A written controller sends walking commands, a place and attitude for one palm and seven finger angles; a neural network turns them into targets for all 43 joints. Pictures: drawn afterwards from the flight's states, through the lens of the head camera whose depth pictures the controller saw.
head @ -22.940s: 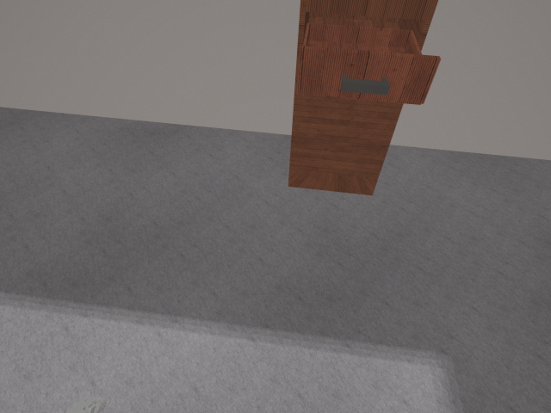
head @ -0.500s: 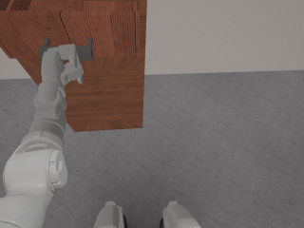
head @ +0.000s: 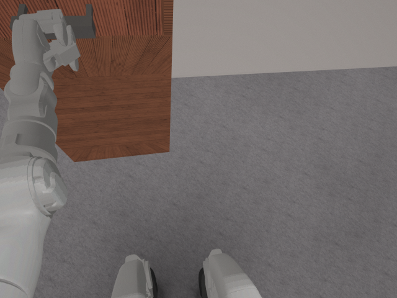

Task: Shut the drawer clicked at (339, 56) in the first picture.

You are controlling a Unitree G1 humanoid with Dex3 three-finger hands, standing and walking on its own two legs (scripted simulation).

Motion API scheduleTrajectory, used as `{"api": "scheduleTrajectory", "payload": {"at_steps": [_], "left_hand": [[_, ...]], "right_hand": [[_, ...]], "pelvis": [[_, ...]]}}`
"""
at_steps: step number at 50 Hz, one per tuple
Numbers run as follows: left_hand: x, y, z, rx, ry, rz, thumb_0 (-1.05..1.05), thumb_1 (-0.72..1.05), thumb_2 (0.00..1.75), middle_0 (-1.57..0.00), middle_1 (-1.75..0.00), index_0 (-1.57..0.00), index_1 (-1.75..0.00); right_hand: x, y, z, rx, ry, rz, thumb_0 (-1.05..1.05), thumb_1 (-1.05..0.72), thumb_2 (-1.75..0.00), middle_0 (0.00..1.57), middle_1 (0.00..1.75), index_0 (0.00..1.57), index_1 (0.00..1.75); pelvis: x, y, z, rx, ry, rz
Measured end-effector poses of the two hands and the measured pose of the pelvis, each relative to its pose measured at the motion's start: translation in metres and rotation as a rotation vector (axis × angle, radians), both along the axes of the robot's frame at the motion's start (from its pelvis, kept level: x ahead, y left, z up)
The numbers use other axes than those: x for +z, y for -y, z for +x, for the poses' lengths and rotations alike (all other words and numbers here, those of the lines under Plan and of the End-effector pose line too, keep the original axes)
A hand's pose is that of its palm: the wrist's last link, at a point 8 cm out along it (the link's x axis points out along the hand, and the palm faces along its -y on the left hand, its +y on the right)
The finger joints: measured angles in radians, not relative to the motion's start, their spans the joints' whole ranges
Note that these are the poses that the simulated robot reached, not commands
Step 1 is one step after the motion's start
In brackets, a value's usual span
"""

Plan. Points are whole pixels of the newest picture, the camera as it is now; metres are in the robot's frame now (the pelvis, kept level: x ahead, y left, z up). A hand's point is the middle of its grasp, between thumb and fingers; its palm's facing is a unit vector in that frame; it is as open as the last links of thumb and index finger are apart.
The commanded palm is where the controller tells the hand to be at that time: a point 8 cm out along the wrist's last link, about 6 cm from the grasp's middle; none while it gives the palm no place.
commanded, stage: push the drawer shut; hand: left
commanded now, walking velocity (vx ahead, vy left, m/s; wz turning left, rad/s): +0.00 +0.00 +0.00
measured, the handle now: (56, 18) +0.65 +0.19 +0.09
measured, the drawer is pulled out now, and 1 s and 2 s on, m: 0.00 0.00 0.00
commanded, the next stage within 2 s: pull the fist back off the drawer in 0.34 s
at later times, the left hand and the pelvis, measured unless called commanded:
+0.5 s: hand (65, 44) +0.57 +0.17 +0.10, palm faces +0.03 -1.00 -0.03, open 3.1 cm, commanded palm +0.60 +0.18 +0.09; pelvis -0.03 +0.01 -0.02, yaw +0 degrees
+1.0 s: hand (71, 47) +0.57 +0.16 +0.10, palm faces +0.03 -1.00 -0.02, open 2.9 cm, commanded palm +0.53 +0.18 +0.09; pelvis -0.02 +0.01 -0.01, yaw +0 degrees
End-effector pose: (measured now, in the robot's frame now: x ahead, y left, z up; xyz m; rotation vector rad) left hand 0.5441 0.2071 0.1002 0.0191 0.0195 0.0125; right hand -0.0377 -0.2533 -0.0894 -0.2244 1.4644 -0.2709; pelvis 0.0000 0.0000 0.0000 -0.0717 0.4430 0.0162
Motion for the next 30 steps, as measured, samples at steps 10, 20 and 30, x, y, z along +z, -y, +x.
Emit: {"api": "scheduleTrajectory", "payload": {"at_steps": [10,20,30], "left_hand": [[-0.002,-0.012,0.004,0.007,-0.012,0.001,-0.04,0.6,0.88,-1.39,-1.6,-1.4,-1.6],[0.0,-0.013,0.005,0.011,-0.003,0.01,-0.02,0.58,0.89,-1.4,-1.6,-1.4,-1.6],[0.0,-0.012,0.005,0.012,-0.001,0.018,-0.02,0.58,0.9,-1.4,-1.6,-1.4,-1.6]], "right_hand": [[0.001,-0.009,-0.018,0.005,-0.052,-0.004,0.0,-0.9,-0.9,0.2,0.3,0.2,0.3],[-0.002,-0.012,-0.032,0.026,-0.047,-0.03,0.0,-0.9,-0.9,0.2,0.3,0.2,0.3],[-0.005,-0.018,-0.045,0.031,-0.034,-0.044,0.0,-0.9,-0.9,0.2,0.3,0.2,0.3]], "pelvis": [[-0.005,-0.004,-0.006,0.016,-0.017,-0.019],[-0.015,-0.009,-0.02,0.027,-0.034,-0.034],[-0.022,-0.013,-0.032,0.024,-0.045,-0.04]]}}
